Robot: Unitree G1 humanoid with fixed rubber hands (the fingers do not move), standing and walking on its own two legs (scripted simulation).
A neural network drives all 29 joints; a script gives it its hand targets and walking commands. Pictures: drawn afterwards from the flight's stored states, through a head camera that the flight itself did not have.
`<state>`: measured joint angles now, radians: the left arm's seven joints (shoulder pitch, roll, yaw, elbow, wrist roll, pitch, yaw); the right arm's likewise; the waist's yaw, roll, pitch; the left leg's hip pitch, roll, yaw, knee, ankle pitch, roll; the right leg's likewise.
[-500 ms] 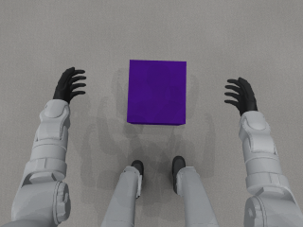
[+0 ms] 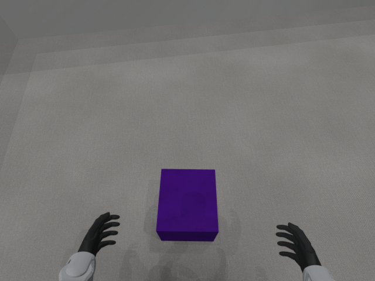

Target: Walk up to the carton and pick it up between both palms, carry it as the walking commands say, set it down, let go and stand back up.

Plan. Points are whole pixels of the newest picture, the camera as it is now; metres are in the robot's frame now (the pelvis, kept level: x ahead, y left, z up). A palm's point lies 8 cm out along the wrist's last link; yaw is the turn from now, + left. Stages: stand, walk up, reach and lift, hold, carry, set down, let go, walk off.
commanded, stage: let go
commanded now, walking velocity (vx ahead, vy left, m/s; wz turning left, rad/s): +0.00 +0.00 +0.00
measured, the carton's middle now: (187, 205) +0.46 +0.02 -0.65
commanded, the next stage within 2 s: stand in 0.50 s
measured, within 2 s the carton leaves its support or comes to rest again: neither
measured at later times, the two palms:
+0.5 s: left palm (84, 262) +0.16 +0.23 -0.06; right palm (308, 267) +0.16 -0.23 -0.06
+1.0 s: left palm (57, 268) +0.15 +0.29 -0.08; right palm (335, 277) +0.14 -0.29 -0.09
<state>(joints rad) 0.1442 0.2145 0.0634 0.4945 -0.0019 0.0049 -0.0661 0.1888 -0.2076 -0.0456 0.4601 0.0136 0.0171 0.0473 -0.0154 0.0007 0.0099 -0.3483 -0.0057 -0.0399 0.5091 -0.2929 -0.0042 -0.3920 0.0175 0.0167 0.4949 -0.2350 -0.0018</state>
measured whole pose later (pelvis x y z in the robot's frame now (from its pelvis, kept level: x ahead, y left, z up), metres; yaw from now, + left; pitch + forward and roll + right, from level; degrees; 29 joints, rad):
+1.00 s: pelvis +0.02 +0.00 +0.00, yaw +0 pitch -1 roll +0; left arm 0.18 0.34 0.03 0.76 0.03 0.01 0.02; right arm 0.17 -0.35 -0.03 0.79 -0.04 0.01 -0.02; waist 0.00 0.01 0.00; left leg -0.12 -0.01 -0.03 0.44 -0.31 0.00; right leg -0.18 0.01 0.03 0.46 -0.27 0.00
